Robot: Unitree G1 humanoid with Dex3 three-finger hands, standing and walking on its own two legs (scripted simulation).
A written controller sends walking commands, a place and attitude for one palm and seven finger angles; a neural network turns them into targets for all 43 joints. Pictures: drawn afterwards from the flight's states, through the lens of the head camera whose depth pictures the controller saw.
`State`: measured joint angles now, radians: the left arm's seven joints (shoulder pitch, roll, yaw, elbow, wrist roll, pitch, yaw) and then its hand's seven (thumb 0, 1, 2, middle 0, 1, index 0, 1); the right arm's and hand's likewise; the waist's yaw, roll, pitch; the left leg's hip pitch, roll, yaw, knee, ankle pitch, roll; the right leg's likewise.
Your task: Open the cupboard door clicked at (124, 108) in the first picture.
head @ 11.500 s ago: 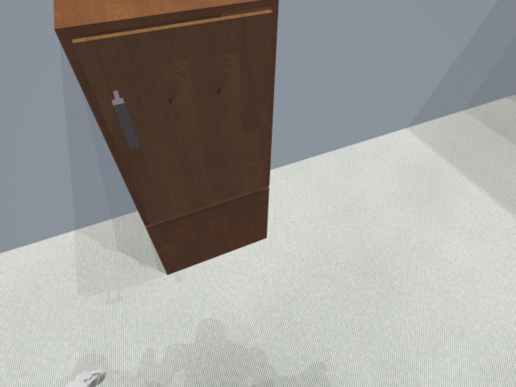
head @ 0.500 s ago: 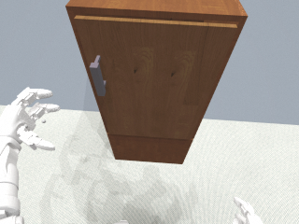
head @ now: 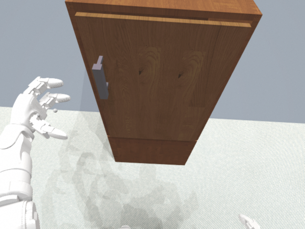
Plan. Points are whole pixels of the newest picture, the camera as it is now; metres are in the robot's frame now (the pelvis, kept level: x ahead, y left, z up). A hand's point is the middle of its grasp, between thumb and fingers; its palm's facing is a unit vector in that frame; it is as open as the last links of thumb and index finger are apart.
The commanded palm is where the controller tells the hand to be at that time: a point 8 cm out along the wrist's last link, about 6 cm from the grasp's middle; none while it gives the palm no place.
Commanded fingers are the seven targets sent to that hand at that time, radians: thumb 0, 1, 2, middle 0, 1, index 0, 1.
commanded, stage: move the hooked fingers beside the handle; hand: left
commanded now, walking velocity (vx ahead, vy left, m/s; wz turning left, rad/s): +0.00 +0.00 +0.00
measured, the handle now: (102, 78) +0.52 +0.16 +0.07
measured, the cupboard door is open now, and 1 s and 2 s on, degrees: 0 0 0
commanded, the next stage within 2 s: slide the fingers in behind the handle in 1.54 s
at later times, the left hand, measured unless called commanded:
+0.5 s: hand (70, 93) +0.45 +0.24 +0.08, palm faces -0.04 -1.00 +0.02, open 14.0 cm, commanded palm +0.43 +0.29 +0.08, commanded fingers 0.00 -0.50 0.30 -0.30 -1.20 -0.30 -1.20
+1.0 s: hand (77, 86) +0.48 +0.23 +0.08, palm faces +0.00 -1.00 -0.01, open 14.0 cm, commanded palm +0.45 +0.28 +0.08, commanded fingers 0.00 -0.50 0.30 -0.30 -1.20 -0.30 -1.20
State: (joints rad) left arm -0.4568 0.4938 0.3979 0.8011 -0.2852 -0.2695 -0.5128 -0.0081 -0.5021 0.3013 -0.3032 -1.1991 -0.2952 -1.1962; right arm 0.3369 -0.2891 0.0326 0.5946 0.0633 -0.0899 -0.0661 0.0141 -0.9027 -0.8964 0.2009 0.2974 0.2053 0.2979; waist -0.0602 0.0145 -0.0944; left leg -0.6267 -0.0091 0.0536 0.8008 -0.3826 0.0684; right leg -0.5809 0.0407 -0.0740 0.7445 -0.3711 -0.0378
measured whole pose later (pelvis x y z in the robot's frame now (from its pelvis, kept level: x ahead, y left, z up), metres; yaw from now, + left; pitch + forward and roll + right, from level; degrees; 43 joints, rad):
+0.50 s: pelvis +0.00 +0.01 -0.01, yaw +0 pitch +15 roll -3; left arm -0.73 0.52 0.36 1.07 -0.20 -0.32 -0.40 -0.01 -0.50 0.30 -0.30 -1.20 -0.30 -1.20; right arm 0.38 -0.29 0.04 0.63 0.04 0.00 -0.04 0.01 -0.90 -0.90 0.20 0.30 0.21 0.30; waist -0.11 0.01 -0.10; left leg -0.72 -0.02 0.06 0.85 -0.39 0.09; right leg -0.68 0.03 -0.07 0.79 -0.38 -0.02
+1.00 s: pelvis +0.00 +0.00 -0.01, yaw -2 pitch +18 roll -3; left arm -0.78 0.60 0.47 1.13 -0.15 -0.36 -0.39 -0.01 -0.50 0.30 -0.30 -1.20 -0.30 -1.20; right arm 0.43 -0.29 0.04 0.60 0.03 0.06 -0.03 0.01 -0.90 -0.90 0.20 0.30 0.21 0.30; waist -0.16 0.01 -0.10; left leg -0.79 0.03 0.07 0.89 -0.42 0.06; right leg -0.75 0.07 -0.06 0.82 -0.39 -0.04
